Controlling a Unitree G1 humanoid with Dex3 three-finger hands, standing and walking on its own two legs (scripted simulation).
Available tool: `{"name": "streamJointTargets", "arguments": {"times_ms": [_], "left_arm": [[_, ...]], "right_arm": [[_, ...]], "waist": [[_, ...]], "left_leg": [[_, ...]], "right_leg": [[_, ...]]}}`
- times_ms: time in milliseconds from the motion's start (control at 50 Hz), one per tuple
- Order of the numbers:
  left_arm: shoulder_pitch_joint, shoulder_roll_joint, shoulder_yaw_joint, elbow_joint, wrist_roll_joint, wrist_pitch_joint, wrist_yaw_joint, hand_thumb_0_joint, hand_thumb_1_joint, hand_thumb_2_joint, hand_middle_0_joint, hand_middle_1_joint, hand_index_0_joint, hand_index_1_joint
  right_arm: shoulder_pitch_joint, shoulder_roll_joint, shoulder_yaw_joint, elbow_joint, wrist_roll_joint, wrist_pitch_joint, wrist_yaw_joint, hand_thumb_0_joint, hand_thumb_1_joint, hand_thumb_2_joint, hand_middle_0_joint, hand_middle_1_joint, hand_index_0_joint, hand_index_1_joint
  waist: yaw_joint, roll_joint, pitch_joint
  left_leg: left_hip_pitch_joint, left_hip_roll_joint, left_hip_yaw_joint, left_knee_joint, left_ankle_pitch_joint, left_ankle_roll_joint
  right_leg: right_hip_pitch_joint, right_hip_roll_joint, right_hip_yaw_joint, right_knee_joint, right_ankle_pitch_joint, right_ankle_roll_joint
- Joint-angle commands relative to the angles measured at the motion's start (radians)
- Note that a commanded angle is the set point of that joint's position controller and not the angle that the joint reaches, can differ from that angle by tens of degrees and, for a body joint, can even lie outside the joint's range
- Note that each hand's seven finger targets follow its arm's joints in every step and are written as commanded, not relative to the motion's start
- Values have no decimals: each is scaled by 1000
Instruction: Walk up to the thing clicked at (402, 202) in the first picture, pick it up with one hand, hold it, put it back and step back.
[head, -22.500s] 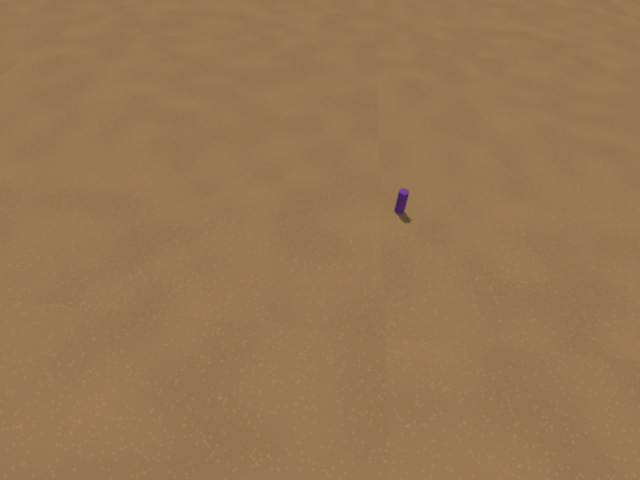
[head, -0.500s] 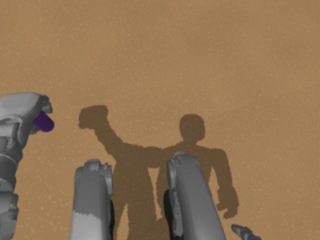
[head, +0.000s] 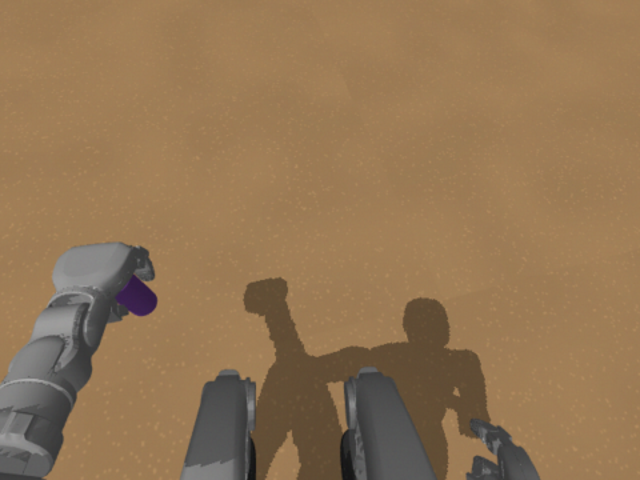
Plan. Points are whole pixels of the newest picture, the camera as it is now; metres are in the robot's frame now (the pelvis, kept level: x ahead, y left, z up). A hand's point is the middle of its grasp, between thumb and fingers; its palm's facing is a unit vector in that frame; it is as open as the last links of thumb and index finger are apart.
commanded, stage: lift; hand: left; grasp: from above
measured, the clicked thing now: (129, 291) +0.39 +0.25 -0.11
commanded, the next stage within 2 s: hold in 0.76 s
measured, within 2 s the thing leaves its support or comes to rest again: neither
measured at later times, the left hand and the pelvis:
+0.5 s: hand (86, 252) +0.37 +0.23 +0.07, palm faces -0.42 -0.09 -0.90, open 7.1 cm; pelvis +0.04 +0.00 +0.14, yaw +1 degrees
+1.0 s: hand (70, 199) +0.39 +0.22 +0.13, palm faces -0.42 -0.08 -0.90, open 7.1 cm; pelvis +0.07 +0.00 +0.19, yaw +0 degrees
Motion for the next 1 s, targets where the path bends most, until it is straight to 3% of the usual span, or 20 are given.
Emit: {"name": "streamJointTargets", "arguments": {"times_ms": [0,20,100,160,200,260,320,360,420,460,540,560,580,660,740,820,880,980], "left_arm": [[-268,215,66,-194,-1,14,23,0,659,527,-1075,-540,-1087,-530],[-255,223,82,-197,-7,13,24,0,651,521,-1065,-530,-1078,-520],[-240,185,48,-143,-11,11,15,0,679,551,-1086,-553,-1099,-543],[-221,165,38,-116,-12,7,11,0,688,546,-1087,-559,-1102,-547],[-187,149,26,-104,-10,3,9,0,695,525,-1081,-564,-1102,-546],[-213,160,43,-105,-11,-6,21,0,678,491,-1065,-552,-1088,-531],[-217,123,18,-78,6,-4,39,0,671,516,-1058,-571,-1080,-551],[-233,134,23,-78,16,-1,56,0,668,517,-1051,-574,-1074,-553],[-271,107,-4,-80,10,12,72,0,668,546,-1059,-574,-1077,-558],[-246,135,23,-59,10,20,79,0,658,547,-1053,-573,-1070,-559],[-238,113,3,-33,10,37,78,0,666,535,-1063,-556,-1080,-541],[-233,103,-1,-39,5,41,76,0,662,522,-1057,-554,-1075,-537],[-246,81,-17,-39,-4,42,72,0,655,539,-1057,-553,-1073,-540],[-224,72,-23,-30,-22,49,60,0,672,544,-1069,-563,-1085,-549],[-227,79,-26,-58,-14,39,48,0,703,583,-1100,-565,-1111,-556],[-250,80,-26,-81,-6,36,47,0,701,599,-1089,-594,-1106,-579],[-246,89,-22,-81,4,38,47,0,679,536,-1079,-525,-1096,-511],[-258,90,-24,-100,8,33,25,0,704,564,-1093,-521,-1108,-509]], "right_arm": [[75,-168,-53,-77,8,-29,-43,0,-932,-913,199,301,199,301],[72,-165,-50,-76,12,-32,-47,0,-930,-913,199,300,199,300],[74,-149,-45,-67,14,-48,-64,0,-930,-913,199,300,200,300],[81,-146,-47,-65,15,-61,-70,0,-930,-914,199,301,199,301],[84,-141,-47,-69,18,-68,-73,0,-930,-914,199,301,200,301],[92,-141,-50,-64,17,-78,-75,0,-930,-914,199,301,199,301],[110,-142,-49,-51,15,-85,-77,0,-927,-913,199,301,199,300],[118,-143,-53,-45,15,-86,-76,0,-926,-912,199,300,199,300],[124,-141,-52,-39,14,-89,-73,0,-924,-911,199,301,199,301],[124,-147,-58,-38,13,-90,-71,0,-925,-912,199,301,199,301],[119,-144,-57,-39,14,-90,-67,0,-924,-911,199,301,199,300],[118,-140,-58,-38,14,-90,-66,0,-924,-910,199,301,199,300],[118,-140,-57,-37,13,-91,-65,0,-923,-910,199,300,199,300],[115,-144,-59,-40,14,-93,-64,0,-923,-910,199,300,199,300],[106,-144,-61,-49,18,-90,-64,0,-921,-908,199,300,199,300],[103,-145,-61,-45,17,-87,-64,0,-920,-908,199,300,199,300],[99,-146,-61,-43,18,-82,-62,0,-919,-906,199,300,199,300],[85,-149,-67,-49,21,-74,-58,0,-913,-904,199,300,199,300]], "waist": [[-24,71,-417],[-17,57,-405],[-23,15,-301],[-9,21,-267],[-1,7,-270],[5,19,-263],[4,29,-249],[9,27,-247],[4,19,-223],[19,17,-210],[19,-8,-193],[29,-6,-197],[17,-4,-195],[17,-33,-168],[31,-21,-155],[22,-29,-168],[32,-15,-157],[39,1,-153]], "left_leg": [[496,-11,31,-388,19,26],[515,-12,31,-410,28,26],[556,-13,47,-491,35,29],[613,-12,48,-555,58,26],[656,-15,52,-590,90,24],[719,-15,60,-645,109,22],[800,-8,46,-700,173,14],[835,-11,53,-728,212,13],[878,-17,65,-770,241,14],[908,-20,69,-803,246,13],[964,-23,73,-854,281,13],[981,-23,73,-869,298,11],[1000,-20,70,-882,306,9],[1045,-20,73,-930,335,11],[1090,-21,80,-969,361,10],[1139,-25,90,-987,414,11],[1177,-22,85,-1010,457,6],[1220,-23,90,-1043,483,3]], "right_leg": [[346,31,-28,-342,71,-58],[376,30,-23,-366,73,-58],[467,32,-2,-478,66,-57],[527,30,7,-537,86,-58],[581,34,11,-581,104,-59],[644,33,19,-638,120,-58],[675,38,6,-660,190,-59],[715,39,9,-697,223,-59],[775,36,18,-749,253,-55],[817,34,21,-785,254,-52],[873,31,28,-838,289,-48],[895,31,29,-848,304,-49],[899,32,26,-857,310,-48],[955,31,23,-906,336,-45],[992,31,26,-942,357,-47],[1036,29,34,-971,411,-42],[1049,29,27,-981,438,-47],[1085,33,29,-1007,458,-47]]}}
